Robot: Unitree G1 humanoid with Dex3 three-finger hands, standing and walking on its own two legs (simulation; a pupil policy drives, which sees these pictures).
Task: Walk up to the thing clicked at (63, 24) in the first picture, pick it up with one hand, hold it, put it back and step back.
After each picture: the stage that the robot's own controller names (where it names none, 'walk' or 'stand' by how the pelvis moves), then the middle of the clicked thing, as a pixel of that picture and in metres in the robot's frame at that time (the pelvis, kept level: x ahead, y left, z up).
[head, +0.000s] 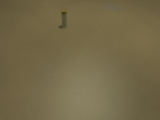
stand; (64, 19) +1.88 +0.21 -0.65
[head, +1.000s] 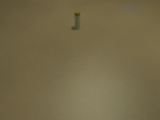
walk; (77, 20) +1.76 +0.17 -0.65
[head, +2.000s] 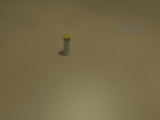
walk; (66, 45) +1.20 +0.17 -0.63
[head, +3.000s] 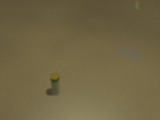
walk; (55, 84) +0.76 +0.18 -0.63
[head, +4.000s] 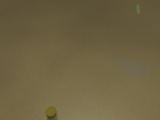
walk; (52, 118) +0.48 +0.18 -0.64
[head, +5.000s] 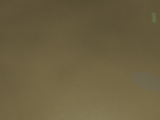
stand; out of the picture +0.39 +0.15 -0.66
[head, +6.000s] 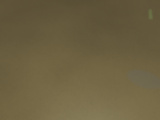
stand; out of the picture +0.38 +0.17 -0.66
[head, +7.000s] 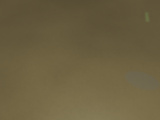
stand; out of the picture +0.38 +0.17 -0.66
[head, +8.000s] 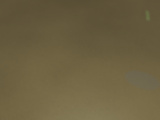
stand; out of the picture +0.37 +0.18 -0.66
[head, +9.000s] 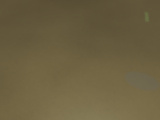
go down; out of the picture +0.37 +0.18 -0.66
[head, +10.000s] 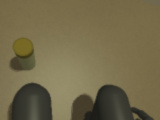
go down; (26, 56) +0.45 +0.21 -0.28
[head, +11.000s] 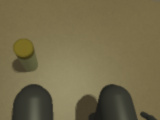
approach; (27, 57) +0.45 +0.21 -0.26
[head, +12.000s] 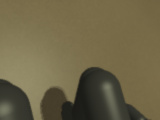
close in; out of the picture +0.43 +0.26 -0.16
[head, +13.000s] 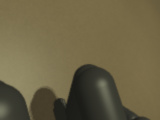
close; out of the picture +0.43 +0.27 -0.15
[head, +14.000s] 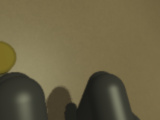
lift; out of the picture +0.35 +0.22 -0.13
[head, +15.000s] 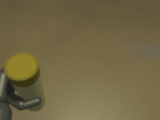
lift; (30, 88) +0.31 +0.16 +0.05
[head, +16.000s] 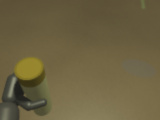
hold; (37, 91) +0.31 +0.14 +0.04
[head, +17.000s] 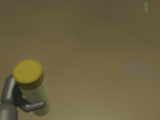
hold; (36, 92) +0.31 +0.15 +0.04
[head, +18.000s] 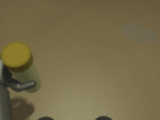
crouch; (26, 72) +0.38 +0.17 -0.01
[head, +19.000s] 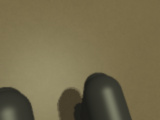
lower; out of the picture +0.47 +0.24 -0.08
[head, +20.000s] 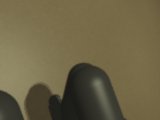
lower; out of the picture +0.45 +0.28 -0.17
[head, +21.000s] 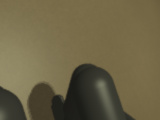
lower; out of the picture +0.44 +0.28 -0.17
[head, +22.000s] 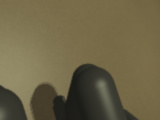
lower; out of the picture +0.44 +0.27 -0.16
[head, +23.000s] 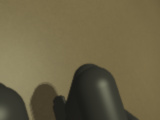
lower; out of the picture +0.43 +0.27 -0.16
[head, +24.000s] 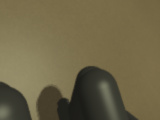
open; out of the picture +0.43 +0.25 -0.17
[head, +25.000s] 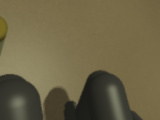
stand; out of the picture +0.44 +0.24 -0.18
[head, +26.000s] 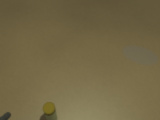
stand; (50, 113) +0.40 +0.16 -0.54
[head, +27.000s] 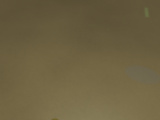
stand; out of the picture +0.40 +0.15 -0.60
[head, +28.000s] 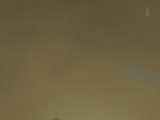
stand; out of the picture +0.39 +0.15 -0.60
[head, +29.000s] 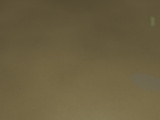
stand; out of the picture +0.42 +0.14 -0.65
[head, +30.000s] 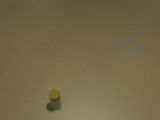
walk; (56, 100) +0.49 +0.16 -0.63
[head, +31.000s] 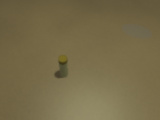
walk; (63, 67) +0.79 +0.13 -0.62
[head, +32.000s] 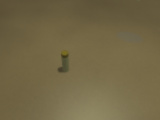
stand; (65, 61) +1.06 +0.18 -0.64
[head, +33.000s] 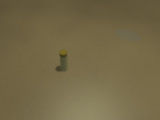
stand; (63, 61) +1.02 +0.16 -0.65
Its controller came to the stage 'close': yes
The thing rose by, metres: 0.69
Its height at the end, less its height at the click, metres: +0.00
